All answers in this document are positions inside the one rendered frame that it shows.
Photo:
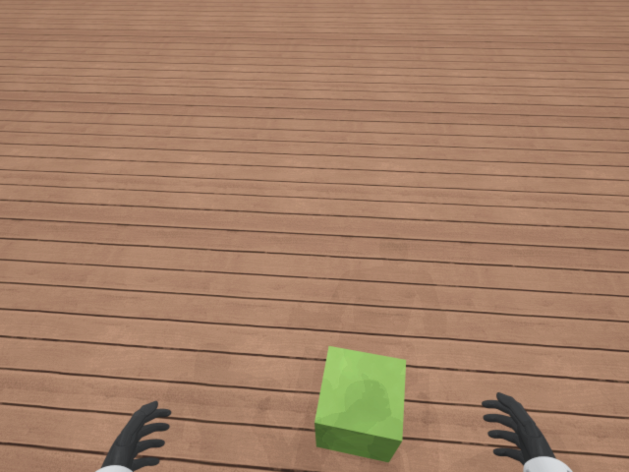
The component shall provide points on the carton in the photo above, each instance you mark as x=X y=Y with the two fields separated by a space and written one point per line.
x=361 y=404

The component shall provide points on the robot right hand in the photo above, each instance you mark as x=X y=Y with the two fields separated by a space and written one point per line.
x=527 y=436

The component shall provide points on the robot left hand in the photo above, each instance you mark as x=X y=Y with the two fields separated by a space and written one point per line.
x=127 y=446

